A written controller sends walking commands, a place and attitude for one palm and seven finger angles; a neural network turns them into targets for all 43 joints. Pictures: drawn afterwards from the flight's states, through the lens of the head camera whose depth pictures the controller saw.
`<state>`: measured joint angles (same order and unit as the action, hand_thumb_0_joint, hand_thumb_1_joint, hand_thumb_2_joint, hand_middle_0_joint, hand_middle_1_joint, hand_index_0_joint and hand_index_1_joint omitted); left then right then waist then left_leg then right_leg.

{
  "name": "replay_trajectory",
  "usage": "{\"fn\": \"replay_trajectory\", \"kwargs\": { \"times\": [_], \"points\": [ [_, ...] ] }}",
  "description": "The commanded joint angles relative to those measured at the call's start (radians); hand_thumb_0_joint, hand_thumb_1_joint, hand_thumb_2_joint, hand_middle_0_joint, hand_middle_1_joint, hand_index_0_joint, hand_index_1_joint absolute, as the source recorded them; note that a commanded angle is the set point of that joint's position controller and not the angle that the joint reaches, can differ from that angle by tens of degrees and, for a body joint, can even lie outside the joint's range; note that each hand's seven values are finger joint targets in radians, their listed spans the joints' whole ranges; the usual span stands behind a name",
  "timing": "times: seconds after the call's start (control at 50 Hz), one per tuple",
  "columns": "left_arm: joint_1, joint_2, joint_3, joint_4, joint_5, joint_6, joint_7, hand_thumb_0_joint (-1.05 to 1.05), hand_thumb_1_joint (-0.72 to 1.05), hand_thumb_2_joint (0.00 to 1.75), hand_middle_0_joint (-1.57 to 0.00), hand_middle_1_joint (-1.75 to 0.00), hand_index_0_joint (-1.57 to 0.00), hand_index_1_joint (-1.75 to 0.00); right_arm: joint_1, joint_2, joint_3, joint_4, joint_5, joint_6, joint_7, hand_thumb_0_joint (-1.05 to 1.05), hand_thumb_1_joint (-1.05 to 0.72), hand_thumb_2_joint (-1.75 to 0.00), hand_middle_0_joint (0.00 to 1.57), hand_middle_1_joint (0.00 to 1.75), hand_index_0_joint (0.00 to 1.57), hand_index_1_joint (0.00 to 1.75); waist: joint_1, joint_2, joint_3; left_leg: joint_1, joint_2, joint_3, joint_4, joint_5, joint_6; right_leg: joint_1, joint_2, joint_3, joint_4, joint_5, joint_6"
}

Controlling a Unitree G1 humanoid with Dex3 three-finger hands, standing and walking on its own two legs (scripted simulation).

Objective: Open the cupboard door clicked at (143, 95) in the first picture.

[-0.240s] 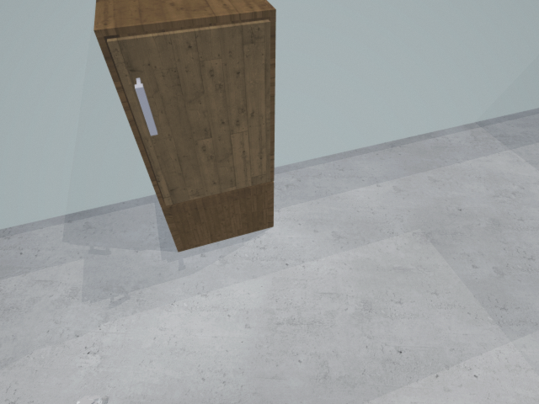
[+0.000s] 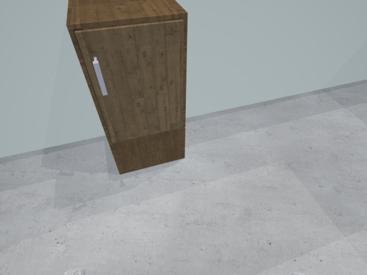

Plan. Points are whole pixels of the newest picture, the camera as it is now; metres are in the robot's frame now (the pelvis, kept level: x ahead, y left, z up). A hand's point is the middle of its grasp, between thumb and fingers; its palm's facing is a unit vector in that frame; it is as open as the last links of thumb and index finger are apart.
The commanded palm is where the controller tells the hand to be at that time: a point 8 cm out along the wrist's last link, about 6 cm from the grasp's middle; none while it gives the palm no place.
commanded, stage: stand and wait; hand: left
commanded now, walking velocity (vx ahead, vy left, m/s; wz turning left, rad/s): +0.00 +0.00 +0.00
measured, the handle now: (100, 76) +0.83 +0.40 -0.02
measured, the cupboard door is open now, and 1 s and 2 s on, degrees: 0 0 0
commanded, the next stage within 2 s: look at it before walking up in 0.58 s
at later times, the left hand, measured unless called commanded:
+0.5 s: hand out of the picture +0.06 +0.24 -0.15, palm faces -0.04 -0.94 -0.34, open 7.4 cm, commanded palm none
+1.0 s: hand out of the picture +0.07 +0.24 -0.15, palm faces -0.04 -0.94 -0.33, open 7.4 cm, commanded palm none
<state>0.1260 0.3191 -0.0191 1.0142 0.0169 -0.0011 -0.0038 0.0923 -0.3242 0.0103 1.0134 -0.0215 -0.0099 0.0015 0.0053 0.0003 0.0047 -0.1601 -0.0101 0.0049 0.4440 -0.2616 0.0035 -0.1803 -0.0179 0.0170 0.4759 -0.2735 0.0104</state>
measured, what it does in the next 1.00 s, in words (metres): stands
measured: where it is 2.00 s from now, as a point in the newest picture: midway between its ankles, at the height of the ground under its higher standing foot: outside the picture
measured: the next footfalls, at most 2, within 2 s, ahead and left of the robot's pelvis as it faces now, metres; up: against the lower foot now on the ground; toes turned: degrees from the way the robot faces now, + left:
none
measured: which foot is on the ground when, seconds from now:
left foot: down 0.00-1.00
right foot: down 0.00-1.00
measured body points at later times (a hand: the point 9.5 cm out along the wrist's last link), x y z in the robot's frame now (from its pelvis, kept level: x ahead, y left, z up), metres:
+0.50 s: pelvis -0.01 -0.01 +0.00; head -0.01 -0.01 +0.45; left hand +0.06 +0.29 -0.13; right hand +0.06 -0.30 -0.13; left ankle -0.01 +0.12 -0.74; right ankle -0.01 -0.13 -0.74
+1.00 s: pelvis -0.01 +0.00 +0.01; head -0.01 +0.00 +0.46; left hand +0.07 +0.29 -0.13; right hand +0.07 -0.30 -0.13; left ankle -0.01 +0.12 -0.74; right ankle -0.01 -0.13 -0.74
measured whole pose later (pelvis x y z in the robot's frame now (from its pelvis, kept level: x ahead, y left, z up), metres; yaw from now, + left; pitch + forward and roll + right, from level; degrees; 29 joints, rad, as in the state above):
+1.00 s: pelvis -0.01 +0.00 +0.01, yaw +0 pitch -2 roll +0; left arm 0.14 0.34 -0.01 1.09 0.02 -0.01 -0.01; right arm 0.12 -0.33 0.01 1.11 -0.01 -0.01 0.00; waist 0.00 0.00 0.02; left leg -0.13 0.00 0.01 0.36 -0.20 0.00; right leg -0.15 -0.01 0.02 0.38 -0.21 0.01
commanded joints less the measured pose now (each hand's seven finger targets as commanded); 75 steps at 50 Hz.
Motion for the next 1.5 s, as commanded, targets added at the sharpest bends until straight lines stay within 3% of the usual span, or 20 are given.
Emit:
{"fn": "replay_trajectory", "kwargs": {
  "times": [0.0, 0.14, 0.38, 0.76, 0.98, 1.3, 1.32, 1.4, 1.44, 1.48],
  "points": [
    [-0.043, 0.219, 0.055, -0.061, -0.005, -0.021, 0.019, 0.00, 0.90, 0.90, -0.20, -0.30, -0.20, -0.30, -0.045, -0.203, -0.053, -0.048, 0.006, -0.024, -0.019, 0.00, -0.90, -0.90, 0.20, 0.30, 0.20, 0.30, -0.005, -0.001, -0.046, 0.020, 0.114, -0.086, -0.073, 0.223, 0.033, 0.011, -0.094, 0.083, -0.081, 0.229, -0.045],
    [-0.036, 0.219, 0.057, -0.040, -0.006, -0.026, 0.019, 0.00, 0.90, 0.90, -0.20, -0.30, -0.20, -0.30, -0.037, -0.201, -0.053, -0.025, 0.009, -0.023, -0.019, 0.00, -0.90, -0.90, 0.20, 0.30, 0.20, 0.30, -0.004, -0.017, -0.060, 0.035, 0.118, -0.084, -0.075, 0.229, 0.029, 0.029, -0.099, 0.085, -0.098, 0.252, -0.045],
    [-0.035, 0.227, 0.053, -0.005, -0.007, -0.024, 0.016, 0.00, 0.90, 0.90, -0.20, -0.30, -0.20, -0.30, -0.020, -0.210, -0.046, 0.019, 0.011, -0.022, -0.017, 0.00, -0.90, -0.90, 0.20, 0.30, 0.20, 0.30, -0.004, -0.011, -0.029, 0.020, 0.120, -0.093, -0.116, 0.151, 0.025, 0.023, -0.097, 0.100, -0.138, 0.159, -0.043],
    [-0.037, 0.225, 0.052, 0.005, -0.005, -0.026, 0.015, 0.00, 0.90, 0.90, -0.20, -0.30, -0.20, -0.30, -0.019, -0.211, -0.046, 0.036, 0.012, -0.022, -0.015, 0.00, -0.90, -0.90, 0.20, 0.30, 0.20, 0.30, -0.005, -0.015, -0.011, 0.027, 0.123, -0.097, -0.134, 0.136, 0.023, 0.004, -0.098, 0.104, -0.165, 0.129, -0.039],
    [-0.032, 0.225, 0.053, 0.007, -0.006, -0.029, 0.016, 0.00, 0.90, 0.90, -0.20, -0.30, -0.20, -0.30, -0.022, -0.216, -0.046, 0.035, 0.013, -0.027, -0.017, 0.00, -0.90, -0.90, 0.20, 0.30, 0.20, 0.30, -0.005, -0.001, -0.048, 0.055, 0.130, -0.096, -0.131, 0.215, 0.023, 0.041, -0.100, 0.094, -0.151, 0.229, -0.039],
    [-0.030, 0.230, 0.053, 0.012, -0.005, -0.026, 0.015, 0.00, 0.90, 0.90, -0.20, -0.30, -0.20, -0.30, -0.025, -0.223, -0.045, 0.035, 0.014, -0.025, -0.015, 0.00, -0.90, -0.90, 0.20, 0.30, 0.20, 0.30, -0.004, -0.001, -0.029, 0.043, 0.126, -0.110, -0.146, 0.201, 0.025, 0.044, -0.102, 0.082, -0.163, 0.194, -0.032],
    [-0.029, 0.228, 0.056, 0.007, -0.006, -0.023, 0.015, 0.00, 0.90, 0.90, -0.20, -0.30, -0.20, -0.30, -0.025, -0.219, -0.045, 0.031, 0.014, -0.023, -0.013, 0.00, -0.90, -0.90, 0.20, 0.30, 0.20, 0.30, -0.002, -0.001, -0.024, 0.030, 0.125, -0.114, -0.135, 0.215, 0.025, 0.045, -0.105, 0.071, -0.149, 0.200, -0.029],
    [0.039, 0.124, 0.043, 0.004, -0.007, 0.010, 0.030, 0.00, 0.90, 0.90, -0.20, -0.30, -0.20, -0.30, 0.027, -0.103, -0.028, 0.020, 0.011, 0.007, -0.009, 0.00, -0.90, -0.90, 0.20, 0.30, 0.20, 0.30, 0.007, 0.002, -0.025, -0.051, 0.114, -0.117, -0.057, 0.269, 0.014, 0.045, -0.122, 0.030, -0.069, 0.226, -0.004],
    [0.057, 0.131, 0.052, -0.014, -0.005, 0.017, 0.034, 0.00, 0.90, 0.90, -0.20, -0.30, -0.20, -0.30, 0.040, -0.100, -0.035, 0.000, 0.010, 0.018, -0.007, 0.00, -0.90, -0.90, 0.20, 0.30, 0.20, 0.30, 0.010, -0.016, -0.031, -0.101, 0.101, -0.119, -0.005, 0.264, 0.013, 0.049, -0.143, 0.033, -0.051, 0.227, -0.011],
    [0.069, 0.152, 0.065, -0.038, -0.003, 0.020, 0.036, 0.00, 0.90, 0.90, -0.20, -0.30, -0.20, -0.30, 0.048, -0.092, -0.043, -0.025, 0.010, 0.029, -0.005, 0.00, -0.90, -0.90, 0.20, 0.30, 0.20, 0.30, 0.013, -0.082, -0.030, -0.155, 0.062, -0.095, 0.089, 0.207, 0.004, 0.042, -0.205, 0.072, -0.067, 0.217, -0.047]
  ]
}}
